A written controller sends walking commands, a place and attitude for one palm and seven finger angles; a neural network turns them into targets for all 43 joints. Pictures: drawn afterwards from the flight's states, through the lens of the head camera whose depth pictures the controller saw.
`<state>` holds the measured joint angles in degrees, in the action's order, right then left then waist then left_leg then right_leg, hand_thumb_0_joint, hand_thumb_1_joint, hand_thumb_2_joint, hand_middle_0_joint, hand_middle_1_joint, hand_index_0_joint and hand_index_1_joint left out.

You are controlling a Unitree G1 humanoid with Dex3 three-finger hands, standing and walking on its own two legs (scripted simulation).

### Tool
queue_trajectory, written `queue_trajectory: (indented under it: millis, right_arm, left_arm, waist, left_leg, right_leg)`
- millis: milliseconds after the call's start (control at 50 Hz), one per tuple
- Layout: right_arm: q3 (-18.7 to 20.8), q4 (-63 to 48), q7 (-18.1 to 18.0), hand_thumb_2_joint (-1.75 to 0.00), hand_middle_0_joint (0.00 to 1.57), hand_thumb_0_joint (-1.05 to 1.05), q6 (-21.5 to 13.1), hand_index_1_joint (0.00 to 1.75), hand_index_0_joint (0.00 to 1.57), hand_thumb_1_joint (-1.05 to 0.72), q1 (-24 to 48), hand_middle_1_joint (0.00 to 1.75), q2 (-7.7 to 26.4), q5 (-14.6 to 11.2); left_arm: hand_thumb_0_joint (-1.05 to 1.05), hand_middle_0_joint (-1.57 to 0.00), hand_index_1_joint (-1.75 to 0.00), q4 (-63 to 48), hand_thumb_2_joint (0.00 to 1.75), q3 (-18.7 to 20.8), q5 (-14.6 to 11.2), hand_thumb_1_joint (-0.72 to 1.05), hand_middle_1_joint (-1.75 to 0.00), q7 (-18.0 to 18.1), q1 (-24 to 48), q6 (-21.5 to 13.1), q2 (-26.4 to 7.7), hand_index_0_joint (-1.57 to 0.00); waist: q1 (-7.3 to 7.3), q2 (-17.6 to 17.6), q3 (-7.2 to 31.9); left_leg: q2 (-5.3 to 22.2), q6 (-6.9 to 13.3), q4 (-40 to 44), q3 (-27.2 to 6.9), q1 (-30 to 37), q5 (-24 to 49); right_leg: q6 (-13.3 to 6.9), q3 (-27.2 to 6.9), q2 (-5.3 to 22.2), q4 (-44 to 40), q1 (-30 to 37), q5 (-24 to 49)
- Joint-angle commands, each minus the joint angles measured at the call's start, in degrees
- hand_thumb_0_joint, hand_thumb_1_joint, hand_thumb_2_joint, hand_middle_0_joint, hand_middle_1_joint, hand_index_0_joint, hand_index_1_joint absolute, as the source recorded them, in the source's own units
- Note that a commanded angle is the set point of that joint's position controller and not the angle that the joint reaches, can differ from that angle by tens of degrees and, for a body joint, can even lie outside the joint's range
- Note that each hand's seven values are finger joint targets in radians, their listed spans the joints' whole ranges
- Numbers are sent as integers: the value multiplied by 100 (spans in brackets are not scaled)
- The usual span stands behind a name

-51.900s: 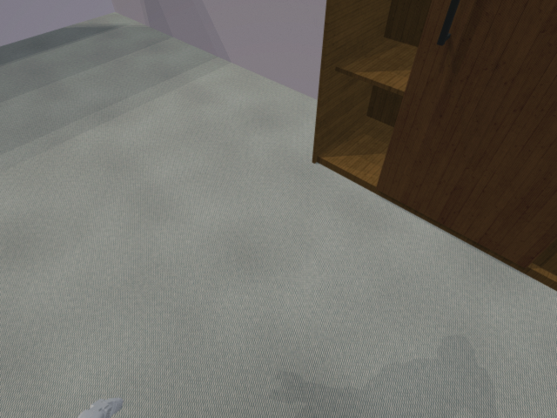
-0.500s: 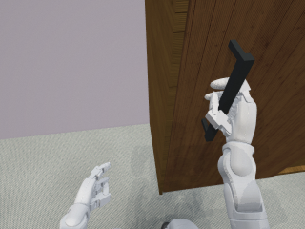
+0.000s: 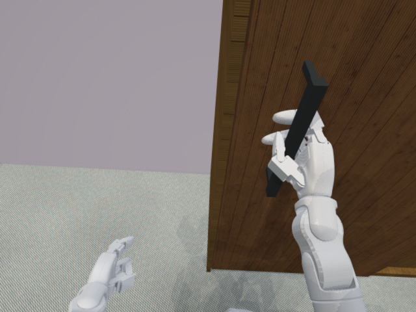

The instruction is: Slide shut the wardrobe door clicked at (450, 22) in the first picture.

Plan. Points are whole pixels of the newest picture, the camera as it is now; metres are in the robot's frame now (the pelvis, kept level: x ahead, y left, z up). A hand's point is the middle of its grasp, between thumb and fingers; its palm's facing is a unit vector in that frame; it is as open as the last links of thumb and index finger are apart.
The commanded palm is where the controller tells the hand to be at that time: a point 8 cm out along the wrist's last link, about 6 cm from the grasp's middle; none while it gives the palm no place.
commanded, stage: step sideways, sliding the door along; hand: right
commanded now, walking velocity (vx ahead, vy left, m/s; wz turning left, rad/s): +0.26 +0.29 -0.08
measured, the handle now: (286, 141) +0.35 -0.13 +0.17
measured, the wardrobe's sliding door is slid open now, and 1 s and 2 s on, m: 0.00 0.00 0.00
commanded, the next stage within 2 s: none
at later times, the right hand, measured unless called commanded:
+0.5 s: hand (278, 161) +0.31 -0.10 +0.17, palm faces -0.09 +1.00 -0.03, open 5.7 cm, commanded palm +0.30 -0.13 +0.18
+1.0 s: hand (271, 153) +0.32 -0.10 +0.18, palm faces +0.30 +0.95 -0.06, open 5.6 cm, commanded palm +0.29 -0.07 +0.17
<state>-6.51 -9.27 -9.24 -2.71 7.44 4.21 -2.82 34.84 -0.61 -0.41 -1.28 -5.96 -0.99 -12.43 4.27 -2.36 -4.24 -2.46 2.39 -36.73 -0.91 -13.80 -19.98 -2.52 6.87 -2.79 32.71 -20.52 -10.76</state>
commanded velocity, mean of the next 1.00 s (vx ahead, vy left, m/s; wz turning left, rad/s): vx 0.13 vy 0.28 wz -0.14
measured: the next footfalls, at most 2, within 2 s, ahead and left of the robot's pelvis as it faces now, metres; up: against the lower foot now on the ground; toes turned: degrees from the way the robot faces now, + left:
left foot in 0.30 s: +0.01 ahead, +0.05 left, +0.00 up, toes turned +9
left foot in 0.98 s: +0.08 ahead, +0.17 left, +0.00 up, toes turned -1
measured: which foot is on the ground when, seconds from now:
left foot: down 0.00-0.00, up 0.02-0.28, down 0.30-0.44, up 0.46-0.96, down 0.98-1.00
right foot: down 0.00-1.00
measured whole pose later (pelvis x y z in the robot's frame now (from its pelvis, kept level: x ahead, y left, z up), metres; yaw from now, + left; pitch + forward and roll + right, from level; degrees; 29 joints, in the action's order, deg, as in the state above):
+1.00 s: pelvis +0.00 +0.09 +0.00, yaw -2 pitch -1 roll +2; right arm 0.2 -8.3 -10.6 -1.0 12.1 10.9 -2.3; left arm 32.5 -2.8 -2.0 0.4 -2.5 -1.5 -8.8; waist 7.5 0.0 -5.4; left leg 0.5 0.0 -29.0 4.0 -12.2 -14.3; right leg 4.4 -6.6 6.3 34.4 -19.8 -14.2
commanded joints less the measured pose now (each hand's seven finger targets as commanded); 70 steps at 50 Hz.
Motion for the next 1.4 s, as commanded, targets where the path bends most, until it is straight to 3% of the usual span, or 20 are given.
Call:
queue_trajectory:
  millis: [0,80,140,240,280,320,380,400,420,440,500,620,860,1000,1060,1100,1120,1240,1320,1380]
  right_arm:
    - [-946,-1851,521,-90,45,0,-701,140,45,-90,2590,140,-13,48]
    - [-848,-1363,522,-90,45,0,-383,140,45,-90,2468,140,5,26]
    - [-629,-1056,543,-90,45,0,-299,140,45,-90,2203,140,158,128]
    - [-286,-1251,587,-90,45,0,-232,140,45,-90,2221,140,497,36]
    - [-89,-1262,501,-90,45,0,-265,140,45,-90,2400,140,666,42]
    - [-299,-1185,524,-90,45,0,-315,140,45,-90,2814,140,483,55]
    - [-72,-1102,472,-90,45,0,-398,140,45,-90,3243,140,713,48]
    - [-156,-1116,498,-90,45,0,-460,140,45,-90,3311,140,610,34]
    - [-433,-1198,537,-90,45,0,-582,140,45,-90,3357,140,411,-83]
    - [-407,-1267,571,-90,45,0,-646,140,45,-90,3452,140,524,-170]
    - [-222,-1434,527,-90,45,0,-675,140,45,-90,3172,140,768,-12]
    - [-897,-1010,556,-90,45,0,-526,140,45,-90,2977,140,91,236]
    - [-1416,-1632,489,-90,45,0,-594,140,45,-90,2983,140,-364,192]
    - [-640,-2256,411,-90,45,0,-573,140,45,-90,2379,140,386,91]
    - [-943,-2497,461,-90,45,0,-689,140,45,-90,2244,140,-49,87]
    - [-1290,-3021,515,-90,45,0,-867,140,45,-90,2328,140,-317,3]
    - [-1304,-2902,576,-90,45,0,-924,140,45,-90,2341,140,-248,104]
    - [-1160,-3139,494,-90,45,0,-961,140,45,-90,1879,140,45,339]
    - [-1209,-3205,402,-90,45,0,-1008,140,45,-90,1486,140,-115,356]
    - [-1564,-3533,432,-90,45,0,-1118,140,45,-90,1450,140,-414,335]
  left_arm:
    - [0,-20,-30,-859,90,175,-43,90,-30,112,568,-184,-519,-20]
    - [0,-20,-30,-971,90,280,49,90,-30,150,801,-39,-557,-20]
    - [0,-20,-30,-931,90,297,-30,90,-30,217,416,15,-521,-20]
    - [0,-20,-30,-859,90,205,49,90,-30,299,440,25,-410,-20]
    - [0,-20,-30,-629,90,134,0,90,-30,376,285,24,-322,-20]
    - [0,-20,-30,-729,90,90,123,90,-30,382,594,-64,-367,-20]
    - [0,-20,-30,-464,90,60,106,90,-30,441,335,-37,-498,-20]
    - [0,-20,-30,-408,90,36,110,90,-30,451,140,-115,-601,-20]
    - [0,-20,-30,-523,90,29,121,90,-30,408,285,-228,-642,-20]
    - [0,-20,-30,-503,90,-98,82,90,-30,395,515,-282,-313,-20]
    - [0,-20,-30,-428,90,-37,88,90,-30,434,530,-260,-464,-20]
    - [0,-20,-30,-572,90,40,-47,90,-30,302,367,-265,-463,-20]
    - [0,-20,-30,-874,90,105,-125,90,-30,230,372,-317,-360,-20]
    - [0,-20,-30,-796,90,162,-164,90,-30,240,498,-185,-226,-20]
    - [0,-20,-30,-898,90,199,-117,90,-30,263,399,-238,-326,-20]
    - [0,-20,-30,-1087,90,200,-61,90,-30,144,302,-345,-352,-20]
    - [0,-20,-30,-1067,90,183,-23,90,-30,29,359,-397,-287,-20]
    - [0,-20,-30,-1160,90,181,-127,90,-30,6,262,-738,-221,-20]
    - [0,-20,-30,-1007,90,215,-139,90,-30,115,183,-787,-206,-20]
    - [0,-20,-30,-1067,90,275,-91,90,-30,116,139,-856,-371,-20]
  waist:
    - [-595,-446,2264]
    - [-309,-668,1670]
    - [-364,-500,1616]
    - [-389,-203,1777]
    - [-498,1619,1635]
    - [-422,1713,1204]
    - [-708,-53,1007]
    - [-818,-1156,1142]
    - [-693,-2348,1294]
    - [-693,-1079,1335]
    - [-520,284,1156]
    - [-508,-714,1345]
    - [-599,-1255,1868]
    - [-531,1483,1744]
    - [-588,601,2032]
    - [-643,-1841,2317]
    - [-593,-1617,2041]
    - [-596,375,2182]
    - [-419,1095,2102]
    - [-482,222,2541]
  left_leg:
    - [93,77,-2786,-520,-2065,-877]
    - [-46,9,-1534,625,84,-339]
    - [-329,78,-179,1160,992,-538]
    - [-89,434,1205,648,1262,-645]
    - [1394,1237,1980,-1113,-419,-692]
    - [1891,1422,1987,-1310,-1004,-1310]
    - [1216,950,562,-293,-1366,-1111]
    - [590,480,-1027,195,-2258,-1210]
    - [-72,79,-2512,175,-3035,-1526]
    - [136,125,-3092,-590,-2689,-924]
    - [445,-8,-2942,-703,-2482,3]
    - [457,-251,-1874,226,-1481,882]
    - [167,-223,613,676,-306,92]
    - [1656,578,1084,-704,780,4075]
    - [1266,92,82,135,190,3529]
    - [464,-359,-1350,252,-1270,152]
    - [480,-278,-1479,1,-1182,-1069]
    - [1154,-133,813,-237,865,4173]
    - [1653,165,497,-743,1579,6179]
    - [1037,-268,-49,22,542,4524]
  right_leg:
    - [662,-3658,2558,-2400,3036,-738]
    - [1780,-656,1491,-3099,1244,195]
    - [1368,-4,1210,-2692,1031,-18]
    - [1294,-475,1038,-1729,731,-1079]
    - [903,-274,457,1279,1207,-879]
    - [377,-849,449,2467,452,-1464]
    - [170,-613,579,643,1268,-1222]
    - [-72,-1871,1232,-1018,2152,-1322]
    - [-428,-4764,2742,-2215,2629,-1621]
    - [-258,-5179,2879,-2600,2323,-2505]
    - [96,-3932,2704,-2421,1973,-1449]
    - [-33,-1591,1818,-2577,1531,-1798]
    - [-241,-1584,1898,-1001,2189,861]
    - [395,-534,523,1446,226,-901]
    - [80,-805,996,-113,1642,1252]
    - [-781,-2460,2370,-542,2985,4631]
    - [-820,-2392,2354,-717,2573,4468]
    - [351,-462,875,430,1398,1624]
    - [246,-645,493,678,487,-420]
    - [-55,-878,1234,-56,2158,3213]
